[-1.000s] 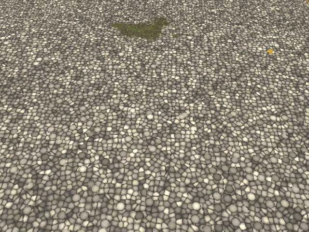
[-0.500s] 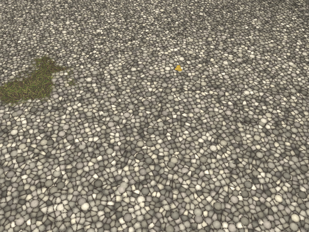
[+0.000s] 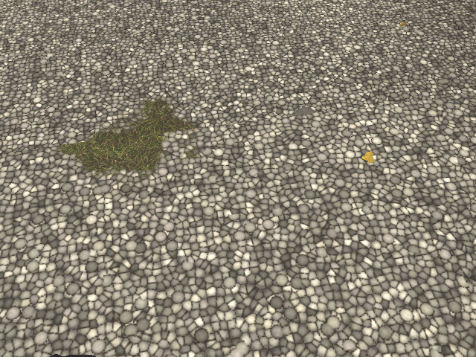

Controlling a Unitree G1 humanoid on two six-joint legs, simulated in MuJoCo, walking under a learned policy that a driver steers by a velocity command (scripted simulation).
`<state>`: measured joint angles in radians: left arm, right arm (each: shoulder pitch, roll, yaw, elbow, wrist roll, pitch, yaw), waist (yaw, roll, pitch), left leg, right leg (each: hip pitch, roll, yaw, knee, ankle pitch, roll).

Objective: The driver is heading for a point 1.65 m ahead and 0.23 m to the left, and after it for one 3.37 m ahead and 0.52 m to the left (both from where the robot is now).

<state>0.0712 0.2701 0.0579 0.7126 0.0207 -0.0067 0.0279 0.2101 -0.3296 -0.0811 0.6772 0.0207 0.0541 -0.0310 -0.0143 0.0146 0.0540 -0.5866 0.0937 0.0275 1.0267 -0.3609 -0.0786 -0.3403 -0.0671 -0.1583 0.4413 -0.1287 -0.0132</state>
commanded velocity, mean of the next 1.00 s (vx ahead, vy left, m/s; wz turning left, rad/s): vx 0.02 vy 0.00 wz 0.42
